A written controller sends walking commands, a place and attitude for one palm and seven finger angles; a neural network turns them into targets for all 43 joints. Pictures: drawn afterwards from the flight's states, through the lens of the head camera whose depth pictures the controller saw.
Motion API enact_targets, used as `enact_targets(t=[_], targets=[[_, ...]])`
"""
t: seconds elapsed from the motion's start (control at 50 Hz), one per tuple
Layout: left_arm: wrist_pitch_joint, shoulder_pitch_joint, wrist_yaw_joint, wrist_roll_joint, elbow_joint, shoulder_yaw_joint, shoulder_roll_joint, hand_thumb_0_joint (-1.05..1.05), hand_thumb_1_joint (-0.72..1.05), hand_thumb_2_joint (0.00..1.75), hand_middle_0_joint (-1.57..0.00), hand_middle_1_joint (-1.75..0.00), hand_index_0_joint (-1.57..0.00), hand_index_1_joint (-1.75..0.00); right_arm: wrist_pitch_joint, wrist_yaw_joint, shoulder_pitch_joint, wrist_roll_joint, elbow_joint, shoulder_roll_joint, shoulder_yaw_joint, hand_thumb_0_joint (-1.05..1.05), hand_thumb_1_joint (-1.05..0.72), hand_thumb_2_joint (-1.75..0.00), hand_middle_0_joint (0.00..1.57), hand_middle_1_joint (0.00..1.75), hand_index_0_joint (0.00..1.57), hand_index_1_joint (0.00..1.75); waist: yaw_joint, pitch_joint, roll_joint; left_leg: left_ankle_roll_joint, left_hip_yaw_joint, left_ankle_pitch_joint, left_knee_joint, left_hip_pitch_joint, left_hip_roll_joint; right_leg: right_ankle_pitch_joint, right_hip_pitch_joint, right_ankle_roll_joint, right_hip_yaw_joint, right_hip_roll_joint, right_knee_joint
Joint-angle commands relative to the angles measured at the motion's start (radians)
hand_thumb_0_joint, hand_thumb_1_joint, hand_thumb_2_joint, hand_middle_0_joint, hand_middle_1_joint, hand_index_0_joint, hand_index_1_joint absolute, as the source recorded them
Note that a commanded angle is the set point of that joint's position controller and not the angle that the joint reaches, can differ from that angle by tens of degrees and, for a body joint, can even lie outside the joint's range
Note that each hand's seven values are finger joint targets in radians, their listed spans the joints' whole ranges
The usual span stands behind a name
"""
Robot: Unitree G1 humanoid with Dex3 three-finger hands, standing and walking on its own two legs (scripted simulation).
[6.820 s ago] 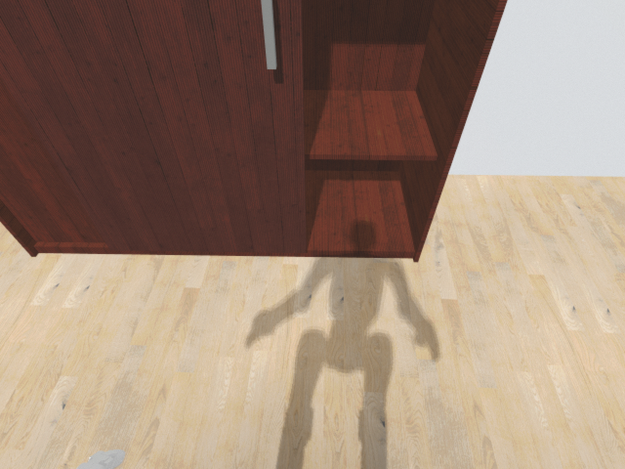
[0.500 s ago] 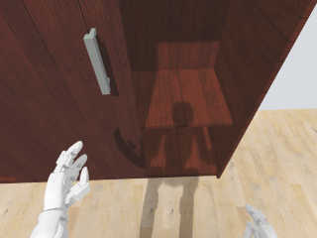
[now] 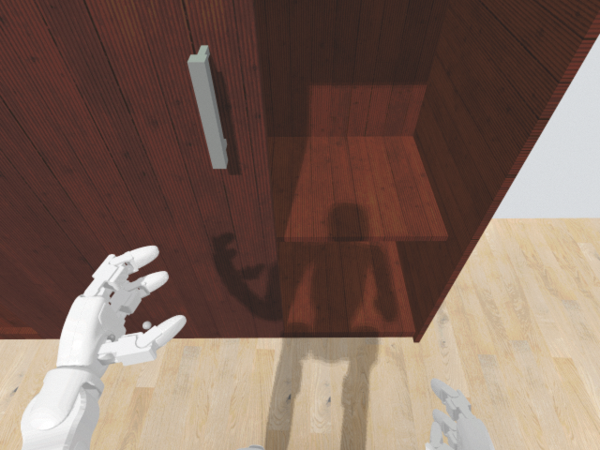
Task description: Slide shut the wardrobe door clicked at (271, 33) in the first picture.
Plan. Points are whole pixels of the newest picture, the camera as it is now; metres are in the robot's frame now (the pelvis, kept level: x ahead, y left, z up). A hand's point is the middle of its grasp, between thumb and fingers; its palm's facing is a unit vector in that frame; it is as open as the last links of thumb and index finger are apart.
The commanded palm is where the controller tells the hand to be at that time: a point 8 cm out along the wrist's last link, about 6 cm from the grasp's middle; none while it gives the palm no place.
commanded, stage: raise the hand with hooked fingers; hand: left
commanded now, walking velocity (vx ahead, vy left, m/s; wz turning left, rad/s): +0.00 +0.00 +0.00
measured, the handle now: (212, 110) +0.54 +0.17 +0.18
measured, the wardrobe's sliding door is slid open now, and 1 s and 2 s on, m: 0.44 0.44 0.44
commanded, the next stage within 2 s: move the hooked fingers beside the handle in 1.36 s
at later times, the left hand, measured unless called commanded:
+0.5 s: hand (72, 272) +0.27 +0.27 +0.15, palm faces +0.14 -0.99 -0.05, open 13.4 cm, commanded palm +0.23 +0.31 +0.16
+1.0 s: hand (26, 218) +0.29 +0.29 +0.21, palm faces +0.14 -0.99 -0.06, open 14.0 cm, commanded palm +0.25 +0.33 +0.21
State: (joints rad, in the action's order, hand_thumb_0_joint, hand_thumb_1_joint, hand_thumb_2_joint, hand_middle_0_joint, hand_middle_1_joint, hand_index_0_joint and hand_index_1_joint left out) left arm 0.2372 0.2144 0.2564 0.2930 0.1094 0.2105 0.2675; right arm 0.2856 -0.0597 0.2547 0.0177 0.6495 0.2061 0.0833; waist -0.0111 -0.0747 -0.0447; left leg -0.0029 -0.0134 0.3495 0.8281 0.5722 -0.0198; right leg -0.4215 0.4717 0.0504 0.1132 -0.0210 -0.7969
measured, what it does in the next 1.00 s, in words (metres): stands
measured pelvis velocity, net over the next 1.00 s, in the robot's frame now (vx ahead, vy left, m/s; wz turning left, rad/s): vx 0.01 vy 0.01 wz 0.01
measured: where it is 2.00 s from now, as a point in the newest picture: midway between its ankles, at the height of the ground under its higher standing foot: outside the picture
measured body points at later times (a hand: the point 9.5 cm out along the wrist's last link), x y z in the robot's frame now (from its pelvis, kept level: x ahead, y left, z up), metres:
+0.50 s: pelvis +0.01 +0.02 +0.03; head +0.00 +0.01 +0.48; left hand +0.25 +0.32 +0.15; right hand +0.21 -0.20 -0.03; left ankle +0.04 +0.12 -0.70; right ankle -0.01 -0.09 -0.70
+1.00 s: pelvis +0.01 +0.01 +0.04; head -0.02 -0.01 +0.48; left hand +0.27 +0.35 +0.22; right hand +0.20 -0.22 -0.04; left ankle +0.04 +0.12 -0.70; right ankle -0.01 -0.09 -0.70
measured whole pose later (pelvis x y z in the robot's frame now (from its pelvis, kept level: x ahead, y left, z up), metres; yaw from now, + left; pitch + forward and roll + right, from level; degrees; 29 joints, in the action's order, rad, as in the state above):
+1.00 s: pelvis +0.01 +0.01 +0.04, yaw +0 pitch -4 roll -1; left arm -0.10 -0.13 0.39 0.33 0.21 0.46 0.45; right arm 0.28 -0.10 0.21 0.06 0.68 0.28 0.09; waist -0.05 -0.02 -0.07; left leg -0.02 0.00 0.20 0.47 0.21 0.00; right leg -0.27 0.11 0.03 0.10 -0.01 -0.44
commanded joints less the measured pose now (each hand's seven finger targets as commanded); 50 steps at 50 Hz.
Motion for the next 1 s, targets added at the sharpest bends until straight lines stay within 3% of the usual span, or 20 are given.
enact_targets(t=[0.0, 0.04, 0.06, 0.14, 0.26, 0.32, 0.38, 0.44, 0.48, 0.56, 0.6, 0.68, 0.7, 0.74, 0.76, 0.84, 0.9, 0.96, 0.98], targets=[[0.044, -0.059, -0.022, 0.028, -0.27, 0.121, 0.149, 0.0, 0.01, 0.52, -0.26, -0.87, -0.26, -0.87, 0.084, -0.004, -0.114, 0.005, -0.173, 0.158, -0.079, 0.0, -0.9, -0.9, 0.2, 0.3, 0.2, 0.3, -0.032, -0.175, 0.007, -0.032, -0.032, -0.203, -0.153, -0.186, 0.016, 0.277, -0.099, -0.034, -0.083, 0.024, 0.18], [0.056, -0.063, -0.038, 0.022, -0.291, 0.112, 0.136, 0.0, -0.03, 0.5, -0.27, -0.9, -0.27, -0.9, 0.092, 0.004, -0.103, 0.003, -0.165, 0.164, -0.084, 0.0, -0.9, -0.9, 0.2, 0.3, 0.2, 0.3, -0.022, -0.158, 0.018, -0.031, -0.034, -0.21, -0.169, -0.212, 0.014, 0.283, -0.085, -0.035, -0.064, 0.018, 0.183], [0.056, -0.067, -0.041, 0.018, -0.288, 0.124, 0.158, 0.0, -0.06, 0.49, -0.27, -0.92, -0.27, -0.92, 0.092, 0.004, -0.099, 0.001, -0.162, 0.17, -0.085, 0.0, -0.9, -0.9, 0.2, 0.3, 0.2, 0.3, -0.019, -0.146, 0.047, -0.033, -0.038, -0.215, -0.172, -0.209, 0.014, 0.287, -0.09, -0.035, -0.065, 0.015, 0.187], [0.05, -0.083, -0.037, 0.013, -0.322, 0.119, 0.157, 0.0, -0.15, 0.45, -0.27, -0.98, -0.27, -0.98, 0.104, 0.003, -0.092, 0.008, -0.152, 0.181, -0.091, 0.0, -0.9, -0.9, 0.2, 0.3, 0.2, 0.3, -0.013, -0.149, -0.011, -0.029, -0.034, -0.229, -0.2, -0.269, 0.013, 0.295, -0.1, -0.032, -0.057, 0.018, 0.204], [-0.003, -0.18, -0.021, 0.022, -0.316, 0.178, 0.225, 0.0, -0.29, 0.39, -0.29, -1.07, -0.29, -1.07, 0.098, -0.013, -0.105, 0.013, -0.133, 0.192, -0.083, 0.0, -0.9, -0.9, 0.2, 0.3, 0.2, 0.3, -0.024, -0.122, -0.021, -0.026, -0.045, -0.246, -0.251, -0.317, 0.014, 0.31, -0.153, -0.026, -0.053, 0.014, 0.247], [-0.026, -0.242, 0.001, 0.035, -0.317, 0.184, 0.228, 0.0, -0.36, 0.36, -0.29, -1.11, -0.29, -1.11, 0.099, -0.018, -0.12, 0.018, -0.129, 0.187, -0.077, 0.0, -0.9, -0.9, 0.2, 0.3, 0.2, 0.3, -0.028, -0.135, -0.045, -0.021, -0.045, -0.274, -0.276, -0.369, 0.013, 0.338, -0.182, -0.024, -0.051, 0.015, 0.267], [-0.07, -0.307, 0.024, 0.037, -0.271, 0.182, 0.237, 0.0, -0.43, 0.33, -0.29, -1.15, -0.29, -1.15, 0.093, -0.026, -0.135, 0.022, -0.123, 0.186, -0.066, 0.0, -0.9, -0.9, 0.2, 0.3, 0.2, 0.3, -0.025, -0.078, -0.035, -0.021, -0.051, -0.248, -0.306, -0.378, 0.01, 0.319, -0.185, -0.023, -0.049, 0.01, 0.299], [-0.107, -0.348, 0.043, 0.042, -0.248, 0.2, 0.257, 0.0, -0.5, 0.3, -0.3, -1.2, -0.3, -1.2, 0.09, -0.034, -0.146, 0.026, -0.125, 0.185, -0.06, 0.0, -0.9, -0.9, 0.2, 0.3, 0.2, 0.3, -0.035, -0.084, -0.043, -0.019, -0.056, -0.236, -0.335, -0.41, 0.009, 0.309, -0.205, -0.022, -0.05, 0.011, 0.323], [-0.134, -0.389, 0.056, 0.043, -0.224, 0.207, 0.27, 0.0, -0.5, 0.3, -0.3, -1.2, -0.3, -1.2, 0.087, -0.037, -0.157, 0.028, -0.125, 0.183, -0.051, 0.0, -0.9, -0.9, 0.2, 0.3, 0.2, 0.3, -0.035, -0.053, -0.035, -0.019, -0.063, -0.209, -0.357, -0.406, 0.01, 0.285, -0.212, -0.02, -0.05, 0.008, 0.344], [-0.174, -0.452, 0.066, 0.045, -0.205, 0.262, 0.331, 0.0, -0.5, 0.3, -0.3, -1.2, -0.3, -1.2, 0.079, -0.046, -0.171, 0.027, -0.126, 0.183, -0.042, 0.0, -0.9, -0.9, 0.2, 0.3, 0.2, 0.3, -0.045, -0.072, -0.02, -0.023, -0.064, -0.204, -0.38, -0.438, 0.011, 0.278, -0.242, -0.019, -0.054, 0.007, 0.376], [-0.185, -0.501, 0.075, 0.044, -0.218, 0.26, 0.337, 0.0, -0.5, 0.3, -0.3, -1.2, -0.3, -1.2, 0.077, -0.048, -0.183, 0.031, -0.128, 0.178, -0.038, 0.0, -0.9, -0.9, 0.2, 0.3, 0.2, 0.3, -0.04, -0.075, -0.052, -0.022, -0.063, -0.206, -0.392, -0.459, 0.011, 0.281, -0.25, -0.018, -0.055, 0.009, 0.388], [-0.211, -0.55, 0.088, 0.048, -0.197, 0.291, 0.375, 0.0, -0.5, 0.3, -0.3, -1.2, -0.3, -1.2, 0.075, -0.051, -0.19, 0.033, -0.127, 0.178, -0.032, 0.0, -0.9, -0.9, 0.2, 0.3, 0.2, 0.3, -0.043, -0.087, -0.058, -0.024, -0.063, -0.219, -0.406, -0.478, 0.013, 0.295, -0.276, -0.017, -0.057, 0.01, 0.408], [-0.217, -0.559, 0.094, 0.049, -0.183, 0.298, 0.385, 0.0, -0.5, 0.3, -0.3, -1.2, -0.3, -1.2, 0.073, -0.051, -0.188, 0.034, -0.126, 0.18, -0.032, 0.0, -0.9, -0.9, 0.2, 0.3, 0.2, 0.3, -0.043, -0.084, -0.027, -0.026, -0.066, -0.221, -0.411, -0.476, 0.012, 0.299, -0.282, -0.017, -0.054, 0.009, 0.411], [-0.236, -0.584, 0.106, 0.05, -0.165, 0.306, 0.403, 0.0, -0.5, 0.3, -0.3, -1.2, -0.3, -1.2, 0.068, -0.054, -0.192, 0.037, -0.126, 0.181, -0.032, 0.0, -0.9, -0.9, 0.2, 0.3, 0.2, 0.3, -0.041, -0.085, -0.024, -0.03, -0.06, -0.224, -0.413, -0.485, 0.015, 0.309, -0.282, -0.02, -0.058, 0.01, 0.422], [-0.244, -0.587, 0.11, 0.048, -0.146, 0.32, 0.419, 0.0, -0.5, 0.3, -0.3, -1.2, -0.3, -1.2, 0.066, -0.053, -0.193, 0.037, -0.123, 0.184, -0.031, 0.0, -0.9, -0.9, 0.2, 0.3, 0.2, 0.3, -0.046, -0.079, -0.052, -0.03, -0.053, -0.227, -0.41, -0.482, 0.017, 0.311, -0.288, -0.018, -0.063, 0.011, 0.428], [-0.27, -0.66, 0.124, 0.047, -0.133, 0.33, 0.458, 0.0, -0.5, 0.3, -0.3, -1.2, -0.3, -1.2, 0.06, -0.055, -0.199, 0.045, -0.131, 0.186, -0.031, 0.0, -0.9, -0.9, 0.2, 0.3, 0.2, 0.3, -0.041, -0.073, -0.057, -0.033, -0.058, -0.202, -0.428, -0.492, 0.019, 0.285, -0.285, -0.019, -0.067, 0.014, 0.446], [-0.288, -0.598, 0.143, 0.057, -0.072, 0.296, 0.405, 0.0, -0.5, 0.3, -0.3, -1.2, -0.3, -1.2, 0.055, -0.049, -0.194, 0.05, -0.133, 0.189, -0.035, 0.0, -0.9, -0.9, 0.2, 0.3, 0.2, 0.3, -0.039, -0.047, -0.001, -0.037, -0.047, -0.199, -0.42, -0.47, 0.019, 0.293, -0.274, -0.025, -0.068, 0.016, 0.448], [-0.294, -0.587, 0.143, 0.058, -0.084, 0.305, 0.415, 0.0, -0.5, 0.3, -0.3, -1.2, -0.3, -1.2, 0.053, -0.043, -0.193, 0.052, -0.142, 0.192, -0.039, 0.0, -0.9, -0.9, 0.2, 0.3, 0.2, 0.3, -0.045, -0.061, 0.004, -0.037, -0.043, -0.194, -0.415, -0.467, 0.021, 0.283, -0.274, -0.026, -0.07, 0.017, 0.445], [-0.29, -0.598, 0.138, 0.058, -0.116, 0.313, 0.426, 0.0, -0.5, 0.3, -0.3, -1.2, -0.3, -1.2, 0.055, -0.042, -0.196, 0.053, -0.146, 0.193, -0.042, 0.0, -0.9, -0.9, 0.2, 0.3, 0.2, 0.3, -0.045, -0.08, -0.021, -0.038, -0.041, -0.205, -0.413, -0.478, 0.023, 0.297, -0.282, -0.025, -0.074, 0.02, 0.443]])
